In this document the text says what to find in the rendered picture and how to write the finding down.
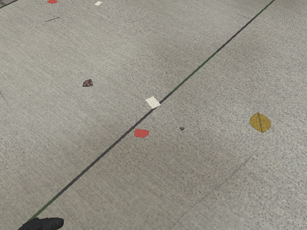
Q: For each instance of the robot left hand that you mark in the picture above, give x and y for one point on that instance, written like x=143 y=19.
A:
x=43 y=224

